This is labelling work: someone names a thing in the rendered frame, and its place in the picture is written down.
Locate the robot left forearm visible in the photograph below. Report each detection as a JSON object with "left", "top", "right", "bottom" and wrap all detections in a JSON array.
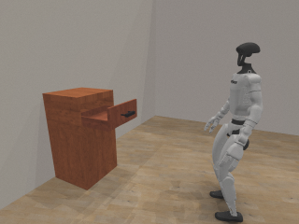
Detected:
[{"left": 235, "top": 105, "right": 262, "bottom": 147}]

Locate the handle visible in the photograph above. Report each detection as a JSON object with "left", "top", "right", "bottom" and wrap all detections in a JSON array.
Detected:
[{"left": 121, "top": 110, "right": 135, "bottom": 118}]

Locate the left robot thigh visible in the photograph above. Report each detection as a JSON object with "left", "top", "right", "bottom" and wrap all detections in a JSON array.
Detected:
[{"left": 218, "top": 131, "right": 249, "bottom": 183}]

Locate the robot left upper arm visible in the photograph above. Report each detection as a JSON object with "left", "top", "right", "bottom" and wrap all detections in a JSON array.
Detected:
[{"left": 244, "top": 74, "right": 263, "bottom": 115}]

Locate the cabinet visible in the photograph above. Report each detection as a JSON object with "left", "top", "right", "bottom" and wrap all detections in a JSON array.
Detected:
[{"left": 42, "top": 87, "right": 118, "bottom": 190}]

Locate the robot left hand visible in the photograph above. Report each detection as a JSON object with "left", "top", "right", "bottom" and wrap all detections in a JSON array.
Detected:
[{"left": 219, "top": 143, "right": 244, "bottom": 173}]

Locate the drawer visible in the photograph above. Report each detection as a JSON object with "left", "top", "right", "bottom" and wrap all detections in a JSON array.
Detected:
[{"left": 80, "top": 99, "right": 137, "bottom": 132}]

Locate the right robot shin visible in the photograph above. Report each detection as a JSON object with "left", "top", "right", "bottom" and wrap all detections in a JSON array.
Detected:
[{"left": 212, "top": 163, "right": 221, "bottom": 182}]

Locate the robot right hand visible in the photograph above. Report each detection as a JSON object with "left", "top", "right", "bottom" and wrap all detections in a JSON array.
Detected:
[{"left": 204, "top": 117, "right": 220, "bottom": 133}]

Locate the robot right forearm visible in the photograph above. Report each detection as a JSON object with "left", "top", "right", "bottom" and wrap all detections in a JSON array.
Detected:
[{"left": 215, "top": 98, "right": 230, "bottom": 119}]

